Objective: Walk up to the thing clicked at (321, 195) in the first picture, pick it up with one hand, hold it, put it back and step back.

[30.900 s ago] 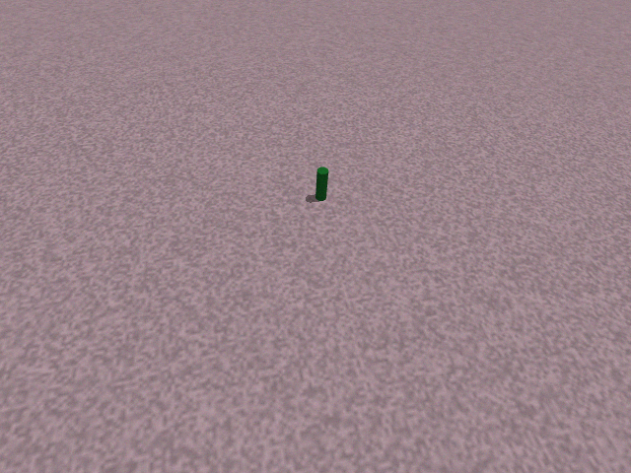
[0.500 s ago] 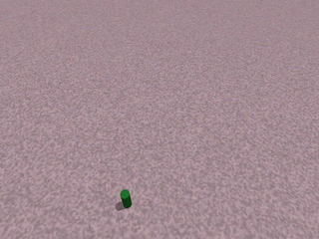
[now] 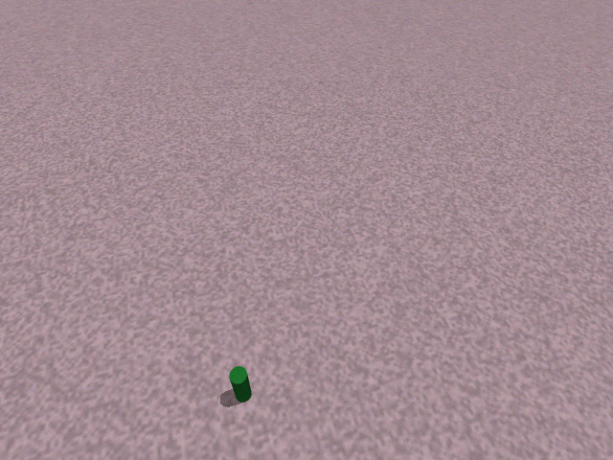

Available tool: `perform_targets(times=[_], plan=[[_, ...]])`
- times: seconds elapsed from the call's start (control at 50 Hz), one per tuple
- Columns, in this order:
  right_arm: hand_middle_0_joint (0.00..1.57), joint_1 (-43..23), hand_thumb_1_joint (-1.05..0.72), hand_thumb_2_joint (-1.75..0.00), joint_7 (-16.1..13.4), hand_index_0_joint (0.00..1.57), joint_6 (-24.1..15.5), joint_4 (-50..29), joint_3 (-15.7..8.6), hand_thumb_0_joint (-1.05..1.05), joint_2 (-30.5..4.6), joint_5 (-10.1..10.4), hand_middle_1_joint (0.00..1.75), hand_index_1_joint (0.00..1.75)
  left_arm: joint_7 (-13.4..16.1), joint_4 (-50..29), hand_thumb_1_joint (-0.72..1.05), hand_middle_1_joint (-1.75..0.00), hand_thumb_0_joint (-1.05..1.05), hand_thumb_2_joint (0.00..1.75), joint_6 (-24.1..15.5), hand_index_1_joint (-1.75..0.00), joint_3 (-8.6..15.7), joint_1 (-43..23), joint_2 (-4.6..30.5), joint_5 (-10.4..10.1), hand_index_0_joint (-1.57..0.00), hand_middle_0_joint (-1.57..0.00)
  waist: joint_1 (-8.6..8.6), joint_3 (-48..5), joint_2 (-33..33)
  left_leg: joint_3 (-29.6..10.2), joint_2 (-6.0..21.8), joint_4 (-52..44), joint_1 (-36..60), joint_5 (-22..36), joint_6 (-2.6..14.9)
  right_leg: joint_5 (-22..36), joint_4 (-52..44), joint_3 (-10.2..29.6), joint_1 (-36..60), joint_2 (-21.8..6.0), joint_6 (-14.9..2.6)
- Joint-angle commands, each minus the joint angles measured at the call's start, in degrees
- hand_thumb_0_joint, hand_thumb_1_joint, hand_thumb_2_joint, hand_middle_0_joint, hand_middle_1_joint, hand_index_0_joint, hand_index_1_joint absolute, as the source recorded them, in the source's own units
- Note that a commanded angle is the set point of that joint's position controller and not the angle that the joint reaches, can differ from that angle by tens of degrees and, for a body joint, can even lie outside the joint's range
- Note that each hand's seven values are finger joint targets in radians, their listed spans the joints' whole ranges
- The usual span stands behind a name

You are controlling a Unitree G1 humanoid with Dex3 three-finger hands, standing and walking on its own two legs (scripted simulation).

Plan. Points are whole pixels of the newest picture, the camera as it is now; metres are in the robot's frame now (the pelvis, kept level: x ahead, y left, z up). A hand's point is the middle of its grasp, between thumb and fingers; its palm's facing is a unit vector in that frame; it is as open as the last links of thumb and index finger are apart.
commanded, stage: stand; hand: left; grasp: from the side
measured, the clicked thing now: (241, 384) +0.45 +0.19 -0.70
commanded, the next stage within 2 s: step back in 0.98 s
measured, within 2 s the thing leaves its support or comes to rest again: neither
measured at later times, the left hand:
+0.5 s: hand out of the picture +0.08 +0.25 -0.16, palm faces -0.02 -0.94 -0.34, open 7.3 cm
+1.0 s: hand out of the picture +0.10 +0.25 -0.16, palm faces -0.01 -0.94 -0.34, open 7.3 cm
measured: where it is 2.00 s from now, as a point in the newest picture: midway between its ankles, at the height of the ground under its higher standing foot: outside the picture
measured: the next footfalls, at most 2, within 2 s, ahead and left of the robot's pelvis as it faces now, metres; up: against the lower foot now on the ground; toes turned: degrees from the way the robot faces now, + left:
left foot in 1.54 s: -0.09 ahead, +0.15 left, +0.00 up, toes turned +0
right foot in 1.96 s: -0.12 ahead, -0.05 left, +0.00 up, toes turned +1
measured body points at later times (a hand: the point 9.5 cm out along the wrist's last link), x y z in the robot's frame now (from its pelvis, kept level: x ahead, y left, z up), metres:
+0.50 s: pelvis +0.02 +0.00 +0.00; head +0.03 +0.00 +0.45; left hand +0.09 +0.29 -0.13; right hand +0.09 -0.29 -0.14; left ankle +0.03 +0.10 -0.75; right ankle +0.01 -0.12 -0.75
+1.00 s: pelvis +0.03 +0.00 +0.00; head +0.04 +0.00 +0.45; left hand +0.10 +0.29 -0.13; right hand +0.11 -0.30 -0.13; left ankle +0.03 +0.10 -0.75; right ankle +0.01 -0.12 -0.75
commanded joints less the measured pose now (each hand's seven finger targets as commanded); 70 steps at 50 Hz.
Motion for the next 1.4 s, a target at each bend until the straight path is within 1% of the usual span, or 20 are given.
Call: perform_targets(times=[0.0,0.2,0.28,0.64,0.78,0.94,0.96,1.0,1.04,1.12,1.16,1.2,1.22,1.24,1.26,1.28,1.3,1.32,1.36,1.38], plan=[[0.2,-2.2,-0.9,-0.9,-0.9,0.2,-1.3,-3.0,-2.1,0.0,-11.3,0.0,0.3,0.3,0.7,-3.0,0.9,-0.3,0.0,0.9,-1.3,-0.3,2.2,-2.1,11.9,-0.3,-0.2,-0.2,-0.42,-1.8,-0.7,-7.6,7.7,-4.5,-0.7,-2.5,0.37,-1.5,-4.3,6.3,-1.1,-6.2,-1.48],[0.2,-2.4,-0.9,-0.9,-0.9,0.2,-1.8,-3.0,-2.0,0.0,-11.9,0.2,0.3,0.3,0.7,-3.4,0.9,-0.3,0.0,0.9,-1.4,-0.3,2.4,-3.2,11.9,-0.4,-0.2,-0.2,-0.48,-3.9,-0.5,-7.2,8.2,-4.1,0.6,4.4,0.32,4.3,-3.9,6.2,1.4,-6.5,-1.31],[0.2,-2.4,-0.9,-0.9,-1.0,0.2,-1.7,-2.9,-2.0,0.0,-12.0,0.1,0.3,0.3,0.5,-3.3,0.9,-0.3,0.0,0.9,-1.2,-0.3,2.6,-3.2,12.0,-0.5,-0.2,-0.2,-0.5,-3.4,-0.4,-7.1,8.2,-4.3,0.6,2.5,0.34,3.2,-4.1,6.1,1.1,-6.4,-1.3],[0.2,-2.7,-0.9,-0.9,-0.9,0.2,-1.9,-3.2,-1.9,0.0,-12.4,0.2,0.3,0.3,0.4,-3.8,0.9,-0.3,0.0,0.9,-1.2,-0.3,2.6,-3.6,12.1,-0.7,-0.2,-0.2,-0.68,-3.7,-0.6,-7.0,8.4,-4.2,1.5,5.7,0.09,5.0,-4.4,5.8,1.7,-6.5,-1.3],[0.2,-2.7,-0.9,-0.9,-1.0,0.2,-2.1,-3.3,-2.0,0.0,-12.7,0.3,0.3,0.3,0.4,-4.4,0.9,-0.3,0.0,0.9,-1.4,-0.3,2.7,-3.9,12.3,-0.8,-0.2,-0.2,-0.78,-6.6,0.1,-6.4,8.9,-3.2,3.2,12.4,0.14,11.5,-3.2,5.8,3.8,-6.9,-1.48],[0.2,-3.1,-0.9,-0.9,-1.0,0.2,-1.9,-3.4,-1.9,0.0,-12.9,0.3,0.3,0.3,0.4,-4.4,0.9,-0.3,0.0,0.9,-1.2,-0.3,2.6,-3.6,12.3,-0.9,-0.2,-0.2,-0.6,-4.1,-0.3,-6.7,8.8,-3.8,2.6,8.6,0.2,7.7,-4.1,5.7,2.4,-6.7,-1.4],[0.2,-5.1,-0.9,-0.9,-0.5,0.2,-0.8,-4.9,-3.4,0.0,-16.4,0.7,0.3,0.3,0.6,-5.9,0.9,-0.3,0.0,0.9,-0.7,-0.3,5.0,-3.9,16.7,-2.1,-0.2,-0.2,-0.9,2.4,-1.0,-7.0,7.7,1.9,-2.4,16.0,1.43,15.4,0.6,6.1,-3.0,-5.8,-1.83],[0.2,-3.6,-0.9,-0.9,-0.4,0.2,-0.1,-5.8,-3.6,0.0,-15.3,1.1,0.3,0.3,0.9,-7.2,0.9,-0.3,0.0,0.9,-0.4,-0.3,5.2,-2.7,15.8,-2.2,-0.2,-0.2,-1.22,-0.9,-1.0,-6.0,7.5,4.4,-1.7,17.6,2.05,16.2,2.7,5.4,-2.0,-5.8,-2.92],[0.2,-3.1,-0.9,-0.9,-0.2,0.2,0.2,-7.2,-4.2,0.0,-16.1,1.3,0.3,0.3,0.9,-9.1,0.9,-0.3,0.0,0.9,-0.2,-0.3,5.3,-2.9,15.3,-2.0,-0.2,-0.2,-1.77,-5.3,0.5,-6.8,8.6,5.4,-2.2,20.0,3.84,14.9,7.3,4.8,-0.5,-4.7,-3.59],[0.2,-4.1,-0.9,-0.9,0.1,0.2,1.0,-10.1,-5.2,0.0,-16.7,1.2,0.3,0.3,0.7,-11.9,0.9,-0.3,0.0,0.9,0.7,-0.3,5.0,-2.7,14.1,-1.5,-0.2,-0.2,-1.6,-8.7,2.9,-8.6,10.4,6.6,-2.5,17.1,6.42,7.6,12.2,4.1,-2.9,-2.9,-4.12],[0.2,-4.7,-0.9,-0.9,0.2,0.2,1.5,-11.6,-5.5,0.0,-17.0,1.1,0.3,0.3,0.6,-12.9,0.9,-0.3,0.0,0.9,1.0,-0.3,5.0,-1.9,14.3,-1.2,-0.2,-0.2,-1.32,-8.8,3.4,-8.9,10.1,8.1,-4.4,13.7,7.31,6.3,14.1,4.7,-3.9,-2.8,-4.55],[0.2,-5.2,-0.9,-0.9,0.4,0.2,1.9,-12.9,-5.8,0.0,-16.6,1.2,0.3,0.3,0.5,-13.4,0.9,-0.3,0.0,0.9,1.2,-0.3,5.3,-1.2,15.2,-0.9,-0.2,-0.2,-0.78,-8.8,2.4,-8.7,8.2,12.1,-7.4,7.2,6.93,5.3,13.6,7.0,-4.4,-4.7,-6.59],[0.2,-5.4,-0.9,-0.9,0.4,0.2,2.2,-13.5,-5.8,0.0,-16.0,1.3,0.3,0.3,0.4,-13.6,0.9,-0.3,0.0,0.9,1.1,-0.3,5.8,-0.1,16.4,-0.7,-0.2,-0.2,-0.02,-8.7,0.0,-7.7,5.6,16.5,-9.2,2.1,5.69,6.3,10.9,10.2,-4.5,-7.7,-8.65],[0.2,-5.4,-0.9,-0.9,0.5,0.2,2.5,-13.9,-5.5,0.0,-15.1,1.1,0.3,0.3,0.4,-14.1,0.9,-0.3,0.0,0.9,1.0,-0.3,6.5,-0.1,18.6,-0.5,-0.2,-0.2,0.52,-7.4,-4.4,-5.1,1.1,22.9,-11.4,-4.9,3.53,7.8,5.7,15.7,-5.8,-12.5,-11.55],[0.2,-4.5,-0.9,-0.9,0.7,0.2,2.8,-14.2,-5.3,0.0,-13.9,1.0,0.3,0.3,0.5,-15.3,0.9,-0.3,0.0,0.9,0.8,-0.3,7.1,-1.9,21.0,0.1,-0.2,-0.2,0.79,-6.2,-11.6,-1.3,-4.8,34.6,-12.9,-18.0,1.02,11.2,-0.6,22.7,-7.5,-20.0,-15.98],[0.2,-2.6,-0.9,-0.9,0.6,0.2,3.3,-14.7,-5.4,0.0,-13.9,0.4,0.3,0.3,0.7,-17.1,0.9,-0.3,0.0,0.9,0.3,-0.3,7.5,-3.0,22.2,0.9,-0.2,-0.2,0.85,-5.6,-12.2,-5.2,-4.5,43.5,-14.9,-25.7,0.5,14.2,-1.1,26.8,-9.6,-23.9,-19.13],[0.2,0.6,-0.9,-0.9,0.6,0.2,3.6,-14.1,-5.6,0.0,-14.7,0.4,0.3,0.3,1.0,-18.2,0.9,-0.3,0.0,0.9,0.3,-0.3,7.8,-5.4,22.1,0.9,-0.2,-0.2,-1.01,-5.3,-11.7,-7.4,-2.4,47.1,-13.8,-25.2,0.56,13.5,-0.3,25.8,-12.9,-24.4,-19.41],[0.2,2.5,-0.9,-0.9,0.9,0.2,3.6,-13.4,-6.0,0.0,-15.7,1.0,0.3,0.3,1.1,-19.3,0.9,-0.3,0.0,0.9,0.5,-0.3,7.6,-8.0,20.2,0.6,-0.2,-0.2,-2.2,-4.9,-8.9,-7.6,-2.4,48.9,-12.5,-23.1,0.48,12.0,0.4,20.2,-14.3,-21.3,-18.09],[0.2,3.9,-0.9,-0.9,0.9,0.2,3.3,-13.3,-6.1,0.0,-15.4,1.9,0.3,0.3,1.3,-20.4,0.9,-0.3,0.0,0.9,0.7,-0.3,7.1,-10.0,18.1,0.9,-0.2,-0.2,-2.61,-6.0,-8.6,-6.1,-3.5,48.7,-13.4,-20.9,-0.64,11.0,2.9,13.5,-12.1,-15.8,-14.82],[0.2,4.3,-0.9,-0.9,0.9,0.2,3.2,-13.7,-5.8,0.0,-15.4,1.9,0.3,0.3,1.4,-20.8,0.9,-0.3,0.0,0.9,0.8,-0.3,7.2,-9.7,18.3,1.2,-0.2,-0.2,-2.2,-6.3,-9.2,-5.6,-2.6,45.7,-13.6,-20.1,-1.11,10.0,3.9,12.7,-10.9,-14.9,-13.71]])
